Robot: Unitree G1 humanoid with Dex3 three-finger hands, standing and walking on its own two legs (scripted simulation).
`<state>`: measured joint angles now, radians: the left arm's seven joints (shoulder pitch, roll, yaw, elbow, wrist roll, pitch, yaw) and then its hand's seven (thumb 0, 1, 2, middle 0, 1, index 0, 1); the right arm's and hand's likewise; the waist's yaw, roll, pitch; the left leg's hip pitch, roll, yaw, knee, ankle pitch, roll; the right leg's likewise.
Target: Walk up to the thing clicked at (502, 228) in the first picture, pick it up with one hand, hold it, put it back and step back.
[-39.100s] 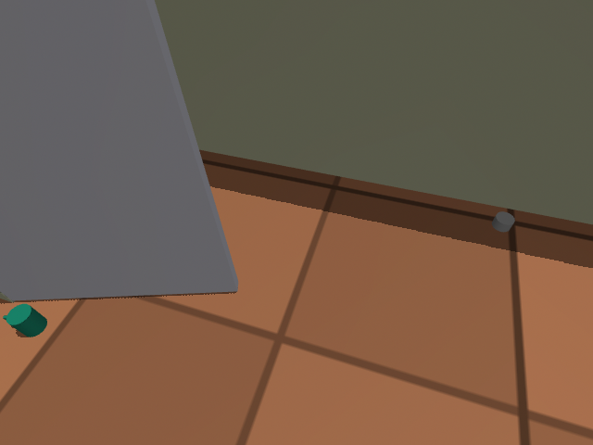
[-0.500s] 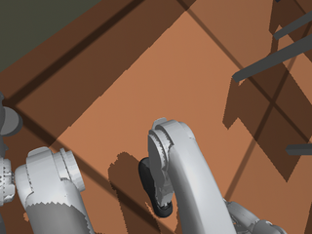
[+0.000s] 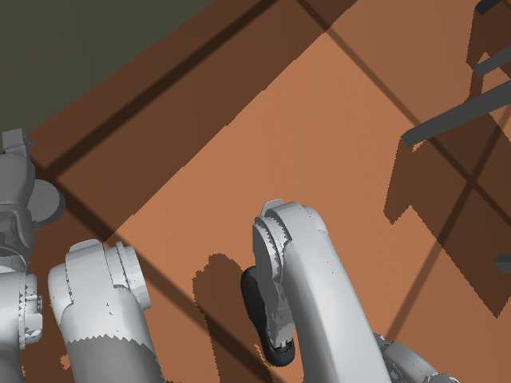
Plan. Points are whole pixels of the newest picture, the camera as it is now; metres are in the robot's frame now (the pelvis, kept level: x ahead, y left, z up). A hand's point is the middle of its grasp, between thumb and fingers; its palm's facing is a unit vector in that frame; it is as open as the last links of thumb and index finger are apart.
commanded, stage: withdraw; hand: left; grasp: from above
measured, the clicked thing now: (38, 202) +0.41 +0.29 -0.28
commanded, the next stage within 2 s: home in 0.56 s
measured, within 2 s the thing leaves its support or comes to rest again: neither
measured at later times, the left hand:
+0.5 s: hand out of the picture +0.38 +0.29 -0.09, palm faces -0.49 -0.11 -0.87, open 14.0 cm
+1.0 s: hand out of the picture +0.39 +0.32 -0.10, palm faces -0.26 -0.30 -0.92, open 12.0 cm
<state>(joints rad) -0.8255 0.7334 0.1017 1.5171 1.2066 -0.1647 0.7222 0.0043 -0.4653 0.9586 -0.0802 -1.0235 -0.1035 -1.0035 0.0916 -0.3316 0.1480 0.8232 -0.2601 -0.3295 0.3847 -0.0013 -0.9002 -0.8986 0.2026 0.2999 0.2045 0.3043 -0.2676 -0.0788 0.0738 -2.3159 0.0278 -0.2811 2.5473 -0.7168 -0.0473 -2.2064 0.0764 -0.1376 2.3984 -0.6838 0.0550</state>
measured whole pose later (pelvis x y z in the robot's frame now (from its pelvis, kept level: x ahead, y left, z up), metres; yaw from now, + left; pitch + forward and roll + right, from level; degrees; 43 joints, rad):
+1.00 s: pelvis +0.00 -0.01 +0.05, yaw +6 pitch +35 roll -6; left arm -0.67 0.53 0.11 1.08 0.95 -0.05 0.39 0.00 -0.02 0.86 -0.24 -0.61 -0.21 -0.61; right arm 0.16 -0.23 -0.01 0.77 -0.11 -0.08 0.18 0.00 -0.89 -0.90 0.20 0.30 0.21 0.30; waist -0.15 0.03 -0.12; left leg -2.24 0.03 -0.14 2.32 -0.69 -0.03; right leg -2.17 0.03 -0.04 2.27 -0.71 0.05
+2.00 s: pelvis +0.07 +0.01 +0.40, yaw +14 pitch +13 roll -3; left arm 0.47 0.22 0.05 -0.13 -0.07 0.45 0.06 0.02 0.90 0.90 -0.20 -0.30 -0.20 -0.30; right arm 0.33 -0.22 0.04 0.52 0.02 -0.19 -0.18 0.01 -0.90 -0.90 0.21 0.30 0.21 0.30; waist -0.07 0.05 -0.19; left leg -0.81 0.05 -0.06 1.07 -0.49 -0.02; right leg -0.74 0.00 -0.04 1.00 -0.49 0.02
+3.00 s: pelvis +0.08 +0.00 +0.41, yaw +14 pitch +9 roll -2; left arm 0.49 0.22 0.03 -0.12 -0.05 0.46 0.01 0.02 0.90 0.90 -0.20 -0.30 -0.20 -0.30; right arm 0.30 -0.22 0.03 0.54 0.00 -0.25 -0.18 0.01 -0.90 -0.90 0.21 0.30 0.21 0.30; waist -0.04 0.05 -0.16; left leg -0.69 0.04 -0.06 1.00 -0.47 -0.03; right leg -0.62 -0.01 -0.04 0.94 -0.48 0.02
